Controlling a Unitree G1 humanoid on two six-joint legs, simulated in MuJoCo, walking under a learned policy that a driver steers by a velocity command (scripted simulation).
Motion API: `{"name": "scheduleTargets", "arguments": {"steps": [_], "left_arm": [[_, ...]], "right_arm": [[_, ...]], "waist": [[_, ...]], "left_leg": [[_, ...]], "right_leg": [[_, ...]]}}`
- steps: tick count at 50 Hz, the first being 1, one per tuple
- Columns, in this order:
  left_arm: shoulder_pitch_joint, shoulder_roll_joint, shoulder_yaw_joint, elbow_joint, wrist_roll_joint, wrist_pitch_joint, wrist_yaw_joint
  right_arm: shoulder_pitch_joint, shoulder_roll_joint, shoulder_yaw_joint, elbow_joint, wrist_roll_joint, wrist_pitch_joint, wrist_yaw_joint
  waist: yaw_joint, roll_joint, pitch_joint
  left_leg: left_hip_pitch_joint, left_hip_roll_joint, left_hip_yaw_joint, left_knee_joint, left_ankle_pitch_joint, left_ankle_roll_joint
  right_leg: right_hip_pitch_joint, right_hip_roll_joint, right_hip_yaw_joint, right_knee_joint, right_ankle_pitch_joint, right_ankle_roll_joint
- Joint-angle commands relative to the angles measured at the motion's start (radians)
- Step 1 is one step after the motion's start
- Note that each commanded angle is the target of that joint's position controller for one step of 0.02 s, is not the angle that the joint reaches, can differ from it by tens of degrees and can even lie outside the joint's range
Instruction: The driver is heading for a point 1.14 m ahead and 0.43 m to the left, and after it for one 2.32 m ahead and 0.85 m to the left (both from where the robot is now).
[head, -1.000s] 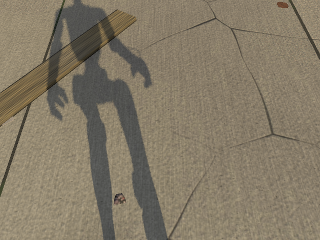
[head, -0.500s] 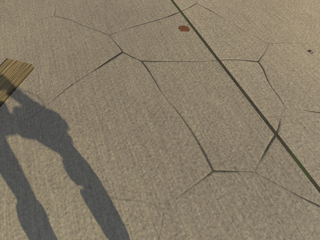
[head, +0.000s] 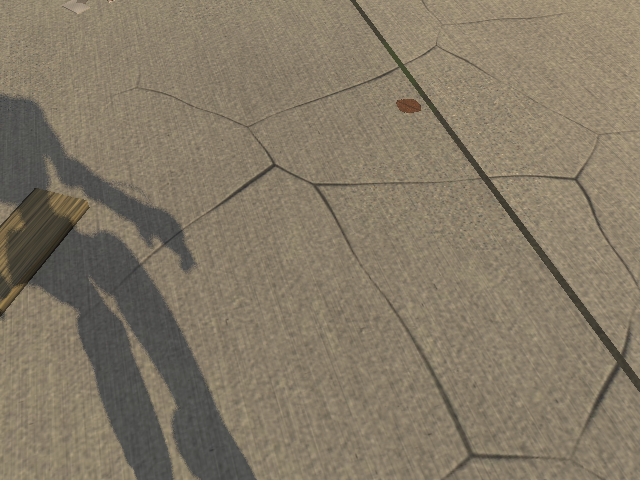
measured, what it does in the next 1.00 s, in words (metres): walks ahead: left foot, then right foot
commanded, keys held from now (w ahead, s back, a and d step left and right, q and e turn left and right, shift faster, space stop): w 0.58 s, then w+q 0.42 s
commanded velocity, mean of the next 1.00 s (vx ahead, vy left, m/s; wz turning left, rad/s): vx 0.50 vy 0.00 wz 0.13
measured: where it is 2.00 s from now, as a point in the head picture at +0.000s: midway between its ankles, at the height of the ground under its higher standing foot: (271, 284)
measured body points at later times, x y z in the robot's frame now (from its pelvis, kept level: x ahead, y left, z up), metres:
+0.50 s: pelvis +0.27 +0.06 +0.00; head +0.29 +0.07 +0.45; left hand +0.37 +0.31 -0.14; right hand +0.28 -0.21 -0.13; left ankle +0.26 +0.12 -0.75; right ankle +0.33 -0.10 -0.67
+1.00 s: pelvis +0.53 +0.01 +0.00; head +0.56 +0.00 +0.45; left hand +0.54 +0.28 -0.13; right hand +0.64 -0.24 -0.14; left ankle +0.52 +0.15 -0.66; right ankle +0.55 -0.07 -0.75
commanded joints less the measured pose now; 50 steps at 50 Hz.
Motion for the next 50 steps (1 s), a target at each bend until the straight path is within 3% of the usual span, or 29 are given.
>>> {"name": "scheduleTargets", "arguments": {"steps": [1, 5, 8, 10, 11, 12, 13, 14, 15, 16, 18, 20, 23, 29, 33, 36, 37, 38, 39, 40, 41, 42, 43, 44, 45, 48, 50], "left_arm": [[-0.001, 0.124, 0.026, -0.037, -0.002, -0.019, 0.001], [0.06, 0.141, 0.028, 0.006, 0.007, -0.015, 0.005], [0.059, 0.158, 0.031, 0.03, 0.012, -0.01, 0.014], [0.029, 0.178, 0.035, 0.038, 0.015, -0.008, 0.017], [0.014, 0.177, 0.034, 0.04, 0.014, -0.003, 0.017], [0.013, 0.15, 0.023, 0.019, 0.009, -0.005, 0.018], [0.131, 0.038, 0.0, -0.006, -0.024, -0.007, 0.009], [0.075, 0.128, 0.022, 0.009, 0.008, -0.005, 0.014], [0.001, 0.131, 0.027, -0.011, 0.008, -0.006, 0.01], [-0.043, 0.115, 0.021, -0.018, 0.007, -0.01, 0.006], [-0.033, 0.088, 0.016, -0.006, 0.024, 0.012, -0.002], [-0.028, 0.065, 0.011, 0.004, 0.03, 0.032, -0.013], [-0.134, 0.059, 0.008, -0.026, 0.031, 0.042, -0.022], [-0.367, 0.035, -0.009, -0.089, 0.022, 0.035, -0.026], [-0.459, 0.049, -0.008, -0.124, 0.021, 0.027, -0.021], [-0.41, 0.074, 0.001, -0.121, 0.018, 0.01, -0.013], [-0.324, 0.089, 0.01, -0.096, 0.02, 0.002, -0.006], [-0.166, 0.117, 0.025, -0.045, 0.029, -0.011, 0.006], [0.013, 0.197, 0.047, -0.018, 0.056, -0.022, 0.022], [0.034, 0.297, 0.073, -0.022, 0.062, -0.012, 0.023], [-0.031, 0.218, 0.059, -0.039, 0.035, 0.001, 0.019], [-0.118, 0.141, 0.038, -0.05, 0.026, 0.001, 0.017], [-0.164, 0.098, 0.029, -0.051, 0.025, -0.005, 0.014], [-0.176, 0.077, 0.024, -0.046, 0.022, -0.011, 0.018], [-0.178, 0.063, 0.02, -0.035, 0.017, -0.017, 0.022], [-0.134, 0.075, 0.026, -0.011, 0.005, -0.042, 0.023], [-0.109, 0.082, 0.031, 0.002, 0.006, -0.047, 0.024]], "right_arm": [[-0.085, -0.028, 0.002, -0.075, 0.003, -0.009, 0.001], [-0.196, -0.034, 0.007, -0.11, 0.008, -0.015, 0.0], [-0.205, -0.049, 0.003, -0.122, 0.007, -0.022, -0.004], [-0.087, -0.068, -0.01, -0.086, 0.003, -0.03, -0.016], [0.073, -0.085, -0.021, -0.032, -0.004, -0.04, -0.026], [0.257, -0.15, -0.042, 0.013, -0.024, -0.049, -0.039], [0.324, -0.279, -0.075, 0.023, -0.034, -0.048, -0.043], [0.266, -0.226, -0.067, 0.021, 0.014, -0.037, -0.036], [0.157, -0.172, -0.052, 0.009, 0.022, -0.036, -0.035], [0.1, -0.108, -0.035, 0.006, 0.019, -0.042, -0.03], [0.07, -0.058, -0.019, 0.027, 0.023, -0.055, -0.031], [0.105, -0.06, -0.019, 0.051, 0.024, -0.072, -0.03], [0.154, -0.084, -0.027, 0.085, 0.031, -0.081, -0.029], [0.243, -0.082, -0.023, 0.136, 0.031, -0.078, -0.031], [0.297, -0.092, -0.023, 0.167, 0.024, -0.07, -0.04], [0.26, -0.119, -0.031, 0.167, 0.016, -0.063, -0.049], [0.24, -0.126, -0.034, 0.165, 0.017, -0.062, -0.049], [0.226, -0.116, -0.031, 0.164, 0.022, -0.062, -0.046], [0.214, -0.075, -0.019, 0.129, 0.033, -0.066, -0.043], [0.328, 0.035, 0.0, 0.1, 0.067, -0.062, -0.044], [0.287, -0.082, -0.028, 0.123, 0.039, -0.047, -0.053], [0.228, -0.082, -0.035, 0.116, 0.035, -0.045, -0.047], [0.197, -0.053, -0.031, 0.112, 0.035, -0.043, -0.04], [0.182, -0.046, -0.034, 0.113, 0.024, -0.034, -0.034], [0.19, -0.036, -0.034, 0.113, 0.012, -0.019, -0.025], [0.143, -0.009, -0.034, 0.091, 0.008, 0.01, -0.007], [0.076, -0.007, -0.033, 0.066, 0.005, 0.017, 0.001]], "waist": [[-0.007, -0.109, 0.065], [0.025, -0.113, 0.086], [0.011, -0.113, 0.093], [-0.049, -0.117, 0.029], [-0.12, -0.088, -0.057], [-0.184, -0.026, -0.181], [-0.138, 0.231, -0.308], [-0.134, 0.115, -0.282], [-0.088, 0.048, -0.116], [-0.068, -0.01, -0.045], [-0.014, 0.025, 0.006], [-0.003, 0.023, -0.002], [-0.011, 0.011, 0.042], [-0.066, 0.01, 0.082], [-0.089, 0.011, 0.091], [-0.047, 0.022, 0.071], [-0.007, 0.019, 0.032], [0.059, -0.024, -0.055], [0.121, -0.118, -0.197], [0.061, -0.346, -0.307], [0.052, -0.188, -0.242], [0.019, -0.122, -0.106], [0.001, -0.106, -0.039], [-0.015, -0.127, -0.01], [-0.036, -0.147, 0.005], [-0.053, -0.133, 0.015], [-0.049, -0.124, 0.034]], "left_leg": [[-0.044, 0.001, 0.019, -0.127, 0.099, -0.008], [-0.018, -0.027, 0.043, -0.27, 0.122, 0.023], [0.037, -0.055, 0.056, -0.338, 0.049, 0.066], [0.217, -0.116, 0.084, -0.386, -0.019, 0.102], [0.413, -0.142, 0.096, -0.444, 0.008, 0.128], [0.683, 0.006, -0.06, -0.451, -0.048, 0.175], [0.962, 0.309, -0.57, -0.548, -0.142, 0.309], [0.902, 0.295, -0.708, -0.653, -0.156, 0.309], [0.759, 0.262, -0.523, -0.655, -0.161, 0.282], [0.638, 0.217, -0.411, -0.687, -0.073, 0.256], [0.498, 0.131, -0.25, -0.736, 0.048, 0.198], [0.467, 0.11, -0.191, -0.761, 0.151, 0.202], [0.48, 0.097, -0.136, -0.813, 0.158, 0.213], [0.548, 0.067, -0.056, -0.818, 0.242, 0.193], [0.637, 0.095, -0.099, -0.749, 0.348, 0.199], [0.663, 0.113, -0.131, -0.653, 0.474, 0.182], [0.65, 0.097, -0.126, -0.561, 0.564, 0.168], [0.589, 0.044, -0.089, -0.378, 0.555, 0.147], [0.411, -0.019, -0.047, -0.098, 0.294, 0.126], [0.075, -0.183, 0.029, 0.212, -0.35, 0.089], [0.009, -0.13, -0.07, 0.307, -0.35, 0.106], [-0.003, -0.087, -0.084, 0.301, -0.257, 0.108], [0.021, -0.053, -0.079, 0.267, -0.192, 0.101], [0.046, -0.034, -0.073, 0.239, -0.163, 0.092], [0.072, -0.022, -0.067, 0.225, -0.145, 0.08], [0.043, -0.012, -0.05, 0.214, -0.081, 0.059], [-0.022, 0.001, -0.041, 0.185, -0.015, 0.048]], "right_leg": [[-0.01, -0.253, 0.146, -0.114, 0.304, -0.123], [0.074, -0.275, 0.129, -0.087, 0.359, -0.11], [0.135, -0.304, 0.127, -0.033, 0.475, -0.095], [0.144, -0.291, 0.098, 0.126, 0.74, -0.068], [0.103, -0.248, 0.058, 0.315, 0.781, -0.048], [-0.078, -0.202, 0.027, 0.586, 0.53, -0.029], [-0.445, -0.006, -0.013, 0.979, -0.138, 0.023], [-0.55, -0.01, 0.137, 1.076, -0.296, 0.007], [-0.591, -0.072, 0.142, 1.078, -0.213, 0.001], [-0.566, -0.11, 0.131, 1.017, -0.144, 0.0], [-0.472, -0.156, 0.115, 0.916, -0.1, 0.017], [-0.44, -0.157, 0.093, 0.893, -0.075, 0.033], [-0.538, -0.187, 0.069, 0.802, 0.019, 0.059], [-0.564, -0.176, 0.018, 0.488, 0.193, 0.08], [-0.543, -0.144, 0.016, 0.381, 0.17, 0.07], [-0.427, -0.11, 0.023, 0.313, 0.063, 0.043], [-0.308, -0.083, 0.014, 0.272, 0.032, 0.029], [-0.095, -0.082, 0.019, 0.209, 0.066, 0.003], [0.166, -0.286, 0.224, 0.191, -0.037, -0.046], [0.385, -0.548, 0.646, 0.086, -0.127, -0.146], [0.288, -0.518, 0.683, 0.045, -0.191, -0.138], [0.159, -0.475, 0.52, 0.026, -0.171, -0.111], [0.056, -0.429, 0.396, -0.011, -0.076, -0.089], [-0.003, -0.391, 0.305, -0.033, -0.016, -0.063], [-0.047, -0.361, 0.233, -0.05, 0.04, -0.044], [-0.063, -0.353, 0.121, -0.081, 0.162, -0.049], [-0.049, -0.349, 0.061, -0.099, 0.186, -0.054]]}}
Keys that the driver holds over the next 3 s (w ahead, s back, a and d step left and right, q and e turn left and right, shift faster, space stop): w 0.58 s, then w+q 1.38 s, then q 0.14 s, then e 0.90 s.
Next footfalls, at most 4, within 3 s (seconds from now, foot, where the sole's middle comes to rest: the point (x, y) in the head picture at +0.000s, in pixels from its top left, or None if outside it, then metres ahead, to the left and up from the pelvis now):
0.24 left None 0.30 0.12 -0.78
0.76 right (390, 443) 0.59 -0.07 -0.78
1.32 left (276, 353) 0.80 0.19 -0.78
1.86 right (273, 238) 1.17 0.23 -0.78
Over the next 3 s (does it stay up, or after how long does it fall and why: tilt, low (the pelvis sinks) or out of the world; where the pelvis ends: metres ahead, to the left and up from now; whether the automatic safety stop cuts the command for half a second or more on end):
stays up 1.11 0.32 0.00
